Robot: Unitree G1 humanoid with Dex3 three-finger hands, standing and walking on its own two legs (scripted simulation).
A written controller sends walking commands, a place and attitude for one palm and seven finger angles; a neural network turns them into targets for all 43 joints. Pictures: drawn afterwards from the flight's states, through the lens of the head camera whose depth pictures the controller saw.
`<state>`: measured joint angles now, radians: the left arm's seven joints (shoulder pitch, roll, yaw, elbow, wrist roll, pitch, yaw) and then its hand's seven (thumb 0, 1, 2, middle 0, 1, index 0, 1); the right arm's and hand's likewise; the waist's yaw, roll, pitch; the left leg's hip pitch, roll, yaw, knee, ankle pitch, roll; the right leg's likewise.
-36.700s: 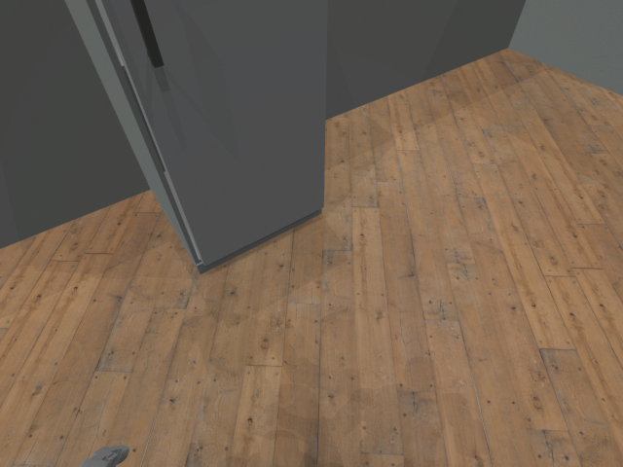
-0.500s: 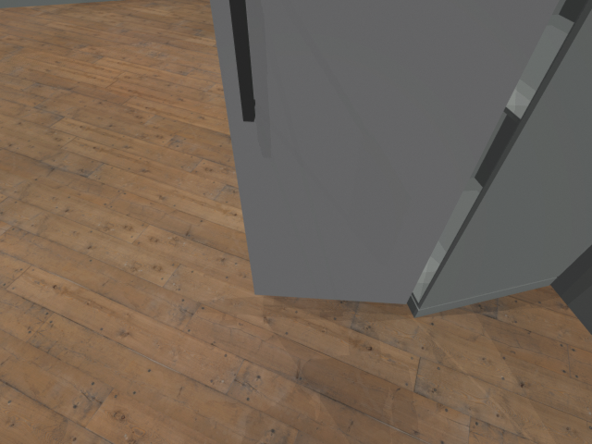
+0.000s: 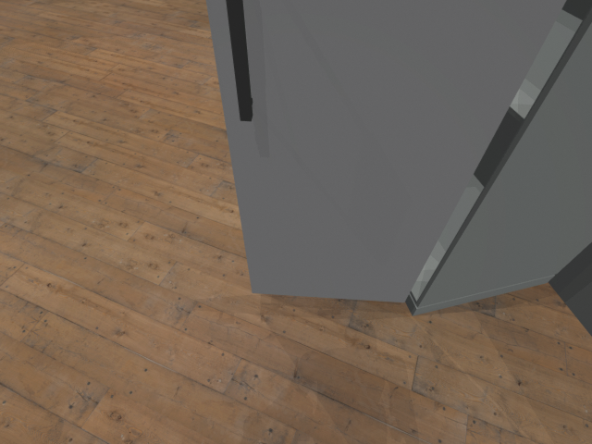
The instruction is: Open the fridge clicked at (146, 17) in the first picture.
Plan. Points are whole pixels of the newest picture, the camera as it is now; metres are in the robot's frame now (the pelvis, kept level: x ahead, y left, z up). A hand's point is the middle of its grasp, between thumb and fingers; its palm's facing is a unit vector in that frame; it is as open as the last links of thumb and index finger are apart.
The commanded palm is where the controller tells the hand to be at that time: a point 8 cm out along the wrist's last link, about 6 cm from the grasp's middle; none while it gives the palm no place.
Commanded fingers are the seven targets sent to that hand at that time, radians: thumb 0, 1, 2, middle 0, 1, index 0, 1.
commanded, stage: look to check the result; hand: left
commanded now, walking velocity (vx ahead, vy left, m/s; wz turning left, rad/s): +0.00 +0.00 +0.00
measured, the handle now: (240, 30) +0.66 +0.13 +0.23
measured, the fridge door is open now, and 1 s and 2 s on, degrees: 72 72 72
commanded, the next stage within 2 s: stand and wait in 0.32 s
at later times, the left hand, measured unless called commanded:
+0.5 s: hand out of the picture +0.05 +0.20 -0.17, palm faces -0.01 -0.97 -0.25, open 7.4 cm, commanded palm none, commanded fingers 0.00 0.90 0.90 -0.20 -0.30 -0.20 -0.30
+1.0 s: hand out of the picture +0.07 +0.22 -0.16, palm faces -0.03 -0.96 -0.29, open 7.4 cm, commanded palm none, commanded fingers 0.00 0.90 0.90 -0.20 -0.30 -0.20 -0.30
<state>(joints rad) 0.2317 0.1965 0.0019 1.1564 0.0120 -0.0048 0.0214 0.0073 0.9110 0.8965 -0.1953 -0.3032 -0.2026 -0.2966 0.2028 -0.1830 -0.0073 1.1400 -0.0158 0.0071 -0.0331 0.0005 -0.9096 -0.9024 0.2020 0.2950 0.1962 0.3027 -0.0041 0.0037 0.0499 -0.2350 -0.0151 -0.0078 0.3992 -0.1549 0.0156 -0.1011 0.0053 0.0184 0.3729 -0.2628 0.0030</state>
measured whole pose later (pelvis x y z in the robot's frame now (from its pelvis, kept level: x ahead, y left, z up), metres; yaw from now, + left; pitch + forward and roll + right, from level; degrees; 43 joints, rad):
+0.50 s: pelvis +0.01 +0.00 +0.00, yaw +0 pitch -1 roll +0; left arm 0.17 0.24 0.00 1.14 0.01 -0.01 0.01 0.01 0.91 0.90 -0.20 -0.30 -0.20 -0.30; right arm 0.15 -0.24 -0.01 1.13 -0.02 0.00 -0.03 0.00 -0.91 -0.90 0.20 0.30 0.20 0.30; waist -0.01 0.00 0.04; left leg -0.21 -0.01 -0.01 0.37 -0.15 0.01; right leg -0.07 0.01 0.02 0.34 -0.25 0.00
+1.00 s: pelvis +0.01 -0.01 +0.00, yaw +0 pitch -1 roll +0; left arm 0.14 0.29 0.00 1.14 0.01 -0.01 0.01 0.01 0.91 0.90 -0.20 -0.30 -0.20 -0.30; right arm 0.12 -0.28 -0.01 1.14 -0.01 0.00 -0.02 0.00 -0.91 -0.90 0.20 0.30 0.20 0.30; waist -0.01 0.00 0.05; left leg -0.19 0.00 0.00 0.34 -0.14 0.00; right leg -0.05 0.01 0.02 0.31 -0.24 -0.01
